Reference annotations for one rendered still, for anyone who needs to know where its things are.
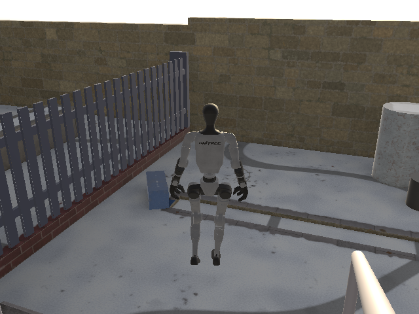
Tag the left robot hand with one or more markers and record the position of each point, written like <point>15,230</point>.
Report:
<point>174,189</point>

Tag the right robot foot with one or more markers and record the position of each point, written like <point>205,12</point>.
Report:
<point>216,260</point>

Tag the robot foot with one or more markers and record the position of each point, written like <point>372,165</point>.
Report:
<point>216,260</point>
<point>195,260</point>

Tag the right robot upper arm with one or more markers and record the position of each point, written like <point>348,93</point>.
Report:
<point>233,149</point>

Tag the left robot foot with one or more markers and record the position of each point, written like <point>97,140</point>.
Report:
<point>195,260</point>

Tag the left robot forearm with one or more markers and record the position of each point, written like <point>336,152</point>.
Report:
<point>177,174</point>

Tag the right robot hand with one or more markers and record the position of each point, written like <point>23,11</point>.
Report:
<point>243,191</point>

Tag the left robot upper arm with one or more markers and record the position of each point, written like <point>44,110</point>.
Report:
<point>185,149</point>

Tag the right robot forearm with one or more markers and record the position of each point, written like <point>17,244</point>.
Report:
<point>240,176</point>

